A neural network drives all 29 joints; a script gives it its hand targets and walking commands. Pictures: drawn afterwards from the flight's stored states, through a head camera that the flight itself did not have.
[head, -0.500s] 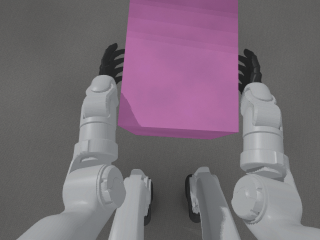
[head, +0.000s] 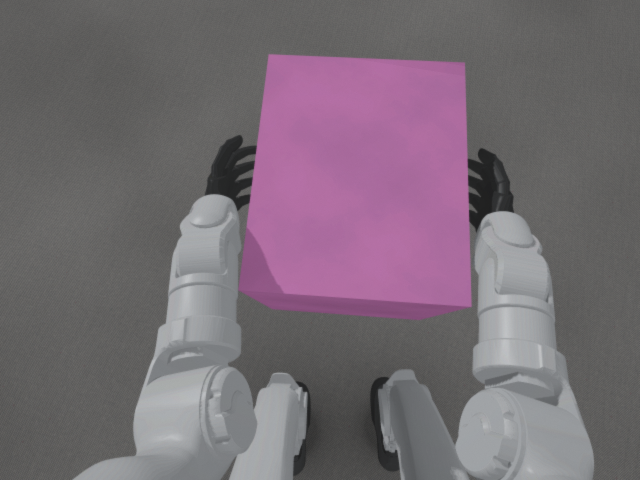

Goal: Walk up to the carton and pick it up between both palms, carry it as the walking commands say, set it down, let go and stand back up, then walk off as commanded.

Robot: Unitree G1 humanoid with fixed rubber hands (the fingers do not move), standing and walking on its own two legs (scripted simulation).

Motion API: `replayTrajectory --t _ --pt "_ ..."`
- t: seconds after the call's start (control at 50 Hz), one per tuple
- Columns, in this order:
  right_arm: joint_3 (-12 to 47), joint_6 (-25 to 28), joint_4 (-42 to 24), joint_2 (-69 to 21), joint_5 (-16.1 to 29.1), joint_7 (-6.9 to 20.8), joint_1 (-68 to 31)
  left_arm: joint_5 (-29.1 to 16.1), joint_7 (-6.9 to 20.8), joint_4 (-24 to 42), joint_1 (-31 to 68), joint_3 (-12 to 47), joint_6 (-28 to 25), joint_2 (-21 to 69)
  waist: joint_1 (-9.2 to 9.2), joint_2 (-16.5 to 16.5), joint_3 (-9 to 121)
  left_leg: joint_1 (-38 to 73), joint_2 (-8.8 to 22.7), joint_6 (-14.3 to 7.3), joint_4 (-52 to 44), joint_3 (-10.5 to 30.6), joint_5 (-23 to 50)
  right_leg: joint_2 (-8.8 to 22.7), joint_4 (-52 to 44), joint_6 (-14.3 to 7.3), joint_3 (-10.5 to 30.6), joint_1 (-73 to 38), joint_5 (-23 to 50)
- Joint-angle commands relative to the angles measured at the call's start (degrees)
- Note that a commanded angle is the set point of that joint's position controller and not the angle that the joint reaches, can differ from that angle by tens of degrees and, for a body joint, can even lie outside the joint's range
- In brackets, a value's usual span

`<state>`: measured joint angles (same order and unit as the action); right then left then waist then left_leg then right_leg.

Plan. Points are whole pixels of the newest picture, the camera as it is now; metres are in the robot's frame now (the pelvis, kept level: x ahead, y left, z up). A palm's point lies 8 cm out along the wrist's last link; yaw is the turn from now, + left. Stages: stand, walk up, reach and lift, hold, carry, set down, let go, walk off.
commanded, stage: reach and lift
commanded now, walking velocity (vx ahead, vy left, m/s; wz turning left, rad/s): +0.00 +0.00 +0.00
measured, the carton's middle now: (353, 204) +0.47 -0.02 -0.11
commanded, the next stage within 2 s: none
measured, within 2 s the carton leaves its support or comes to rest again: neither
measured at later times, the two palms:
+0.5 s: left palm (202, 198) +0.42 +0.14 +0.03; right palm (524, 213) +0.40 -0.18 +0.03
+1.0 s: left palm (173, 198) +0.40 +0.14 +0.09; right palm (566, 215) +0.37 -0.18 +0.09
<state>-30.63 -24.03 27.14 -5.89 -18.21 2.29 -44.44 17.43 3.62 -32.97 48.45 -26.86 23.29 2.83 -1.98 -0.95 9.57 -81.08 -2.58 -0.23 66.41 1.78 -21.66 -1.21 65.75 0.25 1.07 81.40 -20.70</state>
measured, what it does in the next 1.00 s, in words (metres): rises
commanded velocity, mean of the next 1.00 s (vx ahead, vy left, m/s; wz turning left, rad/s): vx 0.00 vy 0.00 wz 0.00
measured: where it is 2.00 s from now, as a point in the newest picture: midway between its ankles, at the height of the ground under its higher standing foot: (341, 441)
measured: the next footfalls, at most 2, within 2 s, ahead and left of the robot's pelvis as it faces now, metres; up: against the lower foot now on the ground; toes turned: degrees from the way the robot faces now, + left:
none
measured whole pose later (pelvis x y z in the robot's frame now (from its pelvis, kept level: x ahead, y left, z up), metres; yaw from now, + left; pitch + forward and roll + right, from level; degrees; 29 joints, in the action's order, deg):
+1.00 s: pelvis +0.04 +0.00 +0.11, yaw +0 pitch +15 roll +0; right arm -26.0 -26.0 19.7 -11.0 -20.6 4.2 -24.9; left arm 19.9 5.7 -25.0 27.3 -24.0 23.9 8.4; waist -2.4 -0.6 2.6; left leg -34.1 -2.3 -0.6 31.6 2.2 -12.0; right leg -0.5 32.3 0.1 1.9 35.1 -11.7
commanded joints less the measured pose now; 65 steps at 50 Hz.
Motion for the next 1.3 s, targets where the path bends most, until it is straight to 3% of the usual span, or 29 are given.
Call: replayTrajectory --t 0.0,0.66,1.0,1.28 --pt "33.69 0.71 4.77 -53.43 9.95 16.29 -33.32 -9.53 16.27 -4.95 29.13 30.40 -0.90 56.15 -0.63 -0.56 45.73 27.24 -6.06 0.34 -8.47 -1.21 13.79 -6.46 -6.93 0.16 -1.92 -29.92 15.96" --pt "35.28 0.51 -0.15 -54.56 6.75 16.45 -16.03 -5.57 16.16 0.15 11.07 31.33 -0.60 56.16 -0.81 -0.14 30.49 51.17 -4.22 -0.35 -29.28 0.91 19.96 -4.07 -27.36 -0.18 0.24 -52.42 22.83" --pt "38.66 -1.23 -3.12 -53.94 7.74 14.80 -7.12 -6.50 14.41 3.46 3.25 34.67 0.59 55.20 -0.60 0.70 21.91 64.52 -3.10 -0.58 -38.70 1.68 23.08 -3.35 -36.38 0.47 0.79 -65.27 25.85" --pt "39.57 -5.86 -4.53 -53.71 8.89 13.30 -3.34 -8.45 12.89 6.64 0.52 36.28 4.52 54.51 -0.36 0.90 11.02 71.71 -2.23 -0.82 -45.08 2.29 19.61 -2.98 -42.76 0.36 2.00 -74.39 22.57"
